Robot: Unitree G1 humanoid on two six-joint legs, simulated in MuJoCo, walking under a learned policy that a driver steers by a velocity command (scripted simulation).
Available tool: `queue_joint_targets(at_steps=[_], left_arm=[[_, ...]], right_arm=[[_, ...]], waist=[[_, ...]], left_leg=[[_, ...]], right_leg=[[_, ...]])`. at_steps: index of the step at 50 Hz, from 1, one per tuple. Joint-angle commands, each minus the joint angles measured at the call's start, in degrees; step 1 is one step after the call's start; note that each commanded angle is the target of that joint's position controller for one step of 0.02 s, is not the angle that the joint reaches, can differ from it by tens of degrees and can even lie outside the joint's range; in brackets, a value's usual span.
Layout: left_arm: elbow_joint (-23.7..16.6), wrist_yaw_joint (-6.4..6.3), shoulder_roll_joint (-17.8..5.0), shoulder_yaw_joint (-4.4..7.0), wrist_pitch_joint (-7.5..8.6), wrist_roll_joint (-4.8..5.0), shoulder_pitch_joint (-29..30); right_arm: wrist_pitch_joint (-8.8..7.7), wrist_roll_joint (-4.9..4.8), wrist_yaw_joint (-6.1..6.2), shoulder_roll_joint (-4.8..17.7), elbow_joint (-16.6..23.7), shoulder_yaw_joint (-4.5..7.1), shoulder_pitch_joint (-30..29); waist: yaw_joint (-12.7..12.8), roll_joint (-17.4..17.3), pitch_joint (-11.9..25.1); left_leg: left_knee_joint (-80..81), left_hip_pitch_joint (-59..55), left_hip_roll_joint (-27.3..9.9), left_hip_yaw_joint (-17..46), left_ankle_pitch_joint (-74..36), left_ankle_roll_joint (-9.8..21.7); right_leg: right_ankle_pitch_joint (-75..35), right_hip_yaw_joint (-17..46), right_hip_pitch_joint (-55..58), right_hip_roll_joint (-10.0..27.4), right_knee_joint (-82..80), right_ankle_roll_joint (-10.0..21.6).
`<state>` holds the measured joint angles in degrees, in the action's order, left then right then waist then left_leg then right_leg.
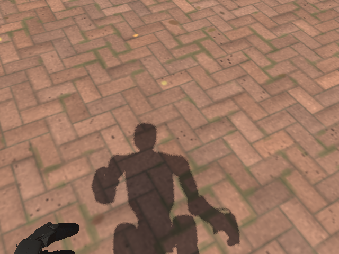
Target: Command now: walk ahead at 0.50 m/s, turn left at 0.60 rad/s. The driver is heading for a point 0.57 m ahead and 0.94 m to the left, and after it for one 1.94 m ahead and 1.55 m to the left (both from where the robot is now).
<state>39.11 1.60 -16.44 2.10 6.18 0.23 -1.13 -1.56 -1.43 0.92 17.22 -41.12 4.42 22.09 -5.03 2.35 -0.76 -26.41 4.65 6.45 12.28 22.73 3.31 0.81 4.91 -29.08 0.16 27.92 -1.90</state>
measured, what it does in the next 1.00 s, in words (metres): walks ahead, turning left: right foot, then left foot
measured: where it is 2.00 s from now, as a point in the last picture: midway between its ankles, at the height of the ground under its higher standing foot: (33, 164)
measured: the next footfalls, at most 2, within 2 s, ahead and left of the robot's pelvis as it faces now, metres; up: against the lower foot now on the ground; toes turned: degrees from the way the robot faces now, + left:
right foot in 0.02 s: +0.18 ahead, -0.13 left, +0.00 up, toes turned +5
left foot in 0.54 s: +0.41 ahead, +0.18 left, +0.00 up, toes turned +22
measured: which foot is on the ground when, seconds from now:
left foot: down 0.00-0.02, up 0.04-0.52, down 0.54-1.00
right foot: up 0.00-0.00, down 0.02-0.54, up 0.56-1.00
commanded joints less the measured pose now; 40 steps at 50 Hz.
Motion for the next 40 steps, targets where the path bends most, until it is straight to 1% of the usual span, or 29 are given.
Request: queue_joint_targets(at_steps=[1,2,3,4,5,6,7,8,9,11,14,16,18,20,22,23,25,26,27,28,29,30,31,32,33,34,35,37,40], left_arm=[[-2.00,-0.61,-9.59,3.95,1.57,-0.42,-7.61],[-1.37,-1.11,-12.71,4.73,1.58,-1.12,-16.02],[0.88,-0.63,-16.14,5.64,0.75,-1.45,-19.88],[-0.36,-0.34,-10.31,4.40,0.52,-0.10,-17.91],[-0.73,-0.67,-7.36,3.59,0.12,0.00,-15.78],[-0.97,-0.79,-6.58,3.13,-0.22,-0.60,-13.19],[-0.40,-0.93,-5.51,2.81,-0.40,-0.80,-11.77],[-0.05,-1.16,-5.00,2.55,-0.28,-1.12,-11.23],[0.38,-1.22,-4.64,2.56,-0.05,-0.95,-11.12],[1.49,-1.26,-5.45,2.91,0.39,-0.49,-11.59],[2.90,-1.39,-7.49,3.62,0.34,-0.54,-12.32],[3.42,-1.50,-8.14,3.73,-0.01,-0.46,-11.99],[4.16,-1.72,-8.95,3.86,-0.43,-0.24,-12.80],[5.16,-1.86,-9.91,4.08,-0.93,0.16,-14.56],[6.01,-1.83,-10.98,4.43,-1.55,0.80,-15.72],[6.23,-1.86,-11.59,4.63,-1.90,1.14,-15.77],[6.21,-2.20,-13.50,5.23,-2.61,1.77,-15.40],[6.07,-2.39,-14.08,5.40,-3.07,2.03,-14.91],[5.77,-2.63,-13.00,4.93,-3.25,2.05,-14.48],[4.69,-2.61,-8.57,3.27,-2.97,-0.35,-16.56],[1.08,-1.85,-2.77,1.10,-1.34,-1.39,-20.19],[0.55,-1.15,-8.77,2.23,0.38,0.86,-12.67],[-1.04,-0.85,-9.92,2.50,1.35,2.29,-8.98],[-0.43,-1.25,-9.06,2.24,1.79,1.32,-8.91],[0.07,-1.58,-9.20,2.52,1.75,-0.14,-9.34],[0.41,-1.48,-9.40,2.75,1.15,-0.50,-10.51],[0.48,-1.43,-9.02,2.78,0.54,-0.70,-11.06],[0.42,-1.50,-7.45,2.43,-0.49,-1.23,-10.42],[-1.53,-1.53,-5.42,1.68,-0.84,-1.32,-3.79]], right_arm=[[-0.39,0.28,0.11,5.51,3.67,1.23,-2.30],[-0.52,1.33,-0.01,2.00,4.63,-0.07,-1.04],[-0.96,-0.86,0.04,0.70,6.30,-0.62,6.21],[-0.87,-1.16,0.29,6.87,4.46,0.46,4.93],[-0.56,-0.64,0.22,9.38,5.10,1.25,-1.34],[-0.29,-0.05,0.29,8.75,5.49,1.28,-4.04],[-0.30,0.41,0.07,7.91,6.12,1.40,-5.94],[-0.13,0.06,-0.31,6.75,6.30,1.38,-5.62],[0.14,-0.30,-0.53,5.59,6.30,1.24,-5.28],[0.64,-0.22,-0.71,3.77,7.02,0.83,-6.56],[0.67,0.14,-1.04,2.84,8.23,0.39,-9.61],[0.29,0.08,-1.71,2.50,8.46,0.15,-11.71],[-0.15,0.12,-2.49,1.80,9.25,-0.26,-15.54],[-0.31,0.05,-3.21,1.35,10.39,-0.53,-19.00],[-0.23,-0.12,-3.83,1.76,11.54,-0.42,-21.11],[-0.17,-0.04,-4.07,2.35,11.97,-0.16,-21.32],[0.23,0.37,-4.15,4.56,11.95,1.00,-18.35],[0.48,0.40,-3.99,6.50,10.70,2.14,-12.69],[0.81,0.19,-3.32,9.48,7.95,3.98,-2.81],[1.45,-0.30,-2.04,14.18,6.13,5.45,4.71],[0.44,-0.34,-2.22,18.73,7.88,5.30,1.23],[-0.57,-0.11,-2.70,13.08,8.51,3.86,2.24],[-1.42,0.30,-2.81,10.89,7.75,3.02,0.21],[-1.81,0.25,-2.76,9.64,7.84,2.54,-3.16],[-1.85,0.58,-2.62,8.32,8.33,2.10,-6.58],[-1.89,1.24,-2.37,7.22,9.09,1.61,-8.49],[-2.00,1.33,-2.13,7.15,9.10,1.56,-9.23],[-2.28,0.97,-1.47,7.61,8.11,1.64,-8.35],[-2.03,0.73,-0.38,8.86,6.37,1.94,-5.69]], waist=[[7.76,-8.78,5.89],[10.47,-1.19,14.18],[6.84,18.92,19.26],[8.13,10.82,14.02],[9.56,5.60,7.37],[8.62,1.78,3.98],[7.85,1.54,1.18],[6.69,3.25,0.57],[6.36,4.34,0.37],[6.22,3.79,-0.41],[6.60,2.02,-0.84],[7.16,1.65,-1.14],[8.59,1.26,-2.18],[9.72,0.91,-3.28],[9.80,1.10,-4.13],[9.22,1.33,-4.01],[6.30,3.19,-0.95],[2.73,3.28,2.35],[-2.53,1.63,7.34],[-3.98,-8.03,12.29],[3.00,-18.72,19.29],[-2.05,-10.35,19.86],[-1.37,-8.83,11.47],[1.31,-3.91,7.32],[3.58,-3.43,4.92],[5.36,-4.69,4.26],[6.10,-5.34,3.98],[6.32,-4.77,2.95],[4.27,-5.10,0.73]], left_leg=[[-6.66,6.36,-10.14,10.12,-19.14,4.74],[-23.13,13.75,-6.02,4.63,-8.63,2.38],[-40.09,33.64,-0.04,-1.58,12.54,-0.93],[-46.95,39.71,-4.80,-0.25,9.64,-1.94],[-48.15,40.96,-6.53,-1.87,4.18,-2.37],[-47.11,38.89,-8.36,-3.45,0.23,-2.75],[-44.60,37.97,-9.87,-3.59,-2.31,-2.92],[-43.02,35.38,-11.30,-3.99,-3.91,-2.84],[-41.74,34.26,-11.83,-4.89,-4.60,-2.91],[-39.16,35.35,-12.52,-5.92,-6.02,-3.32],[-32.49,38.00,-13.16,-6.33,-11.74,-4.10],[-26.09,36.83,-13.00,-7.67,-17.71,-3.97],[-19.62,34.80,-12.41,-9.87,-22.51,-3.50],[-15.05,33.62,-11.81,-11.83,-23.67,-2.75],[-11.93,33.04,-11.21,-13.08,-21.58,-1.49],[-10.75,31.93,-10.40,-14.02,-19.27,-0.55],[-9.83,25.20,-6.75,-17.15,-13.26,1.91],[-8.48,17.62,-4.36,-18.49,-12.10,3.58],[-5.15,3.00,-2.32,-18.11,-15.73,5.88],[-4.75,-14.43,-11.59,-3.15,-16.51,9.53],[3.84,-27.42,-24.07,31.10,-1.23,20.45],[9.53,-26.75,-24.65,33.32,3.23,18.82],[10.37,-20.13,-23.13,25.37,-1.19,16.50],[10.25,-11.86,-20.55,19.01,-7.80,14.67],[10.70,-5.08,-18.44,14.31,-14.44,13.57],[11.92,-0.85,-16.96,11.79,-18.61,13.25],[12.91,1.67,-16.44,10.75,-21.60,13.61],[13.69,5.72,-15.25,7.22,-26.70,14.00],[13.64,8.25,-12.59,3.72,-26.28,12.10]], right_leg=[[3.10,0.48,19.72,2.36,-2.36,4.18],[5.68,10.53,34.61,12.56,-1.54,7.57],[21.52,38.16,49.00,23.66,-8.42,16.26],[32.84,39.74,45.83,23.34,-10.98,14.96],[30.13,30.08,39.31,20.93,-11.46,12.60],[22.20,22.93,32.94,18.56,-12.23,11.50],[15.87,17.84,28.47,16.59,-13.35,11.46],[12.14,13.47,25.44,15.12,-14.65,10.89],[10.05,10.40,24.09,14.21,-15.97,11.01],[5.68,5.98,23.23,14.43,-17.84,12.07],[-0.84,0.69,25.07,15.24,-19.11,13.01],[-3.85,-4.02,25.78,14.20,-19.27,12.13],[-5.12,-7.92,26.07,13.55,-19.31,11.16],[-5.65,-10.22,27.72,14.14,-19.17,10.54],[-8.51,-11.78,30.70,15.35,-18.07,9.83],[-13.32,-12.74,32.19,15.80,-16.43,9.35],[-32.56,-14.99,34.36,15.87,-8.60,8.20],[-39.67,-16.29,33.63,15.17,-0.10,7.41],[-37.60,-17.76,27.40,13.21,12.39,5.59],[-7.62,-17.57,11.33,9.95,31.08,3.04],[34.76,-8.22,-10.16,-1.83,47.95,0.59],[32.09,0.65,-16.06,0.26,51.61,1.45],[26.10,-0.18,-19.02,2.37,49.06,2.54],[21.32,-0.15,-15.93,4.77,44.25,2.68],[18.55,-0.07,-12.11,6.16,39.66,2.08],[16.61,0.32,-8.66,7.04,37.92,1.65],[15.67,-0.02,-7.11,7.01,36.08,0.83],[13.25,-1.24,-6.24,6.40,31.82,-1.02],[2.92,-1.73,-6.80,4.58,20.01,-2.66]])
